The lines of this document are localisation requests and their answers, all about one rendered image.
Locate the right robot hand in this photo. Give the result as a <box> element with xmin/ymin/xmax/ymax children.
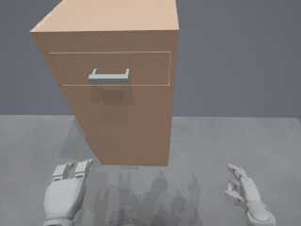
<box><xmin>225</xmin><ymin>164</ymin><xmax>262</xmax><ymax>209</ymax></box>

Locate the drawer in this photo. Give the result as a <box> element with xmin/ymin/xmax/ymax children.
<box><xmin>48</xmin><ymin>51</ymin><xmax>170</xmax><ymax>85</ymax></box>

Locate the cabinet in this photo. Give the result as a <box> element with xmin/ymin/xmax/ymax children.
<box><xmin>29</xmin><ymin>0</ymin><xmax>180</xmax><ymax>167</ymax></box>

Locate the left robot hand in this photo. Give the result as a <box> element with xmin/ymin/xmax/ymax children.
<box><xmin>43</xmin><ymin>158</ymin><xmax>94</xmax><ymax>220</ymax></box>

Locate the handle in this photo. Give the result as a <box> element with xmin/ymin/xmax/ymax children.
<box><xmin>88</xmin><ymin>69</ymin><xmax>130</xmax><ymax>84</ymax></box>

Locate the robot right forearm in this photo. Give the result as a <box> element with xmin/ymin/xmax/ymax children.
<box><xmin>245</xmin><ymin>201</ymin><xmax>277</xmax><ymax>226</ymax></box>

